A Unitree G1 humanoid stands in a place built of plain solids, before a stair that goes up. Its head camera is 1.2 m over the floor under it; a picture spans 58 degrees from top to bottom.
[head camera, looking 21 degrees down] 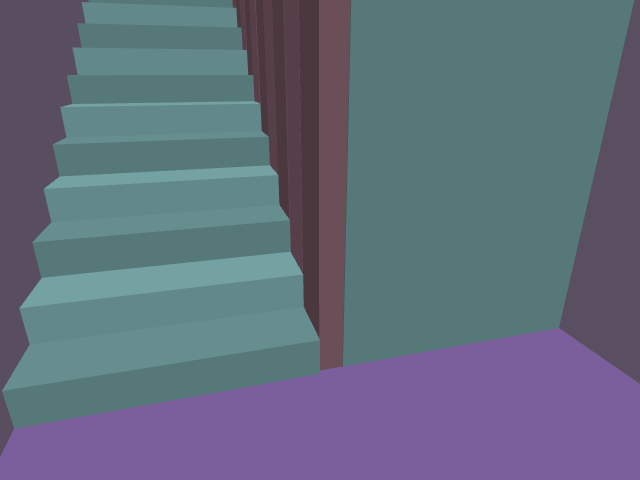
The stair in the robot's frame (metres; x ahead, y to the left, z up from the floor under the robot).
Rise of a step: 0.17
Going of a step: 0.28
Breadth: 1.15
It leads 16 degrees to the left of straight ahead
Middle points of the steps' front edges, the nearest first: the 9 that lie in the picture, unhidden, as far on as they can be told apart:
1.37 0.55 0.17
1.64 0.63 0.34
1.92 0.71 0.51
2.19 0.78 0.68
2.47 0.86 0.85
2.74 0.93 1.02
3.01 1.01 1.19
3.29 1.09 1.36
3.56 1.16 1.53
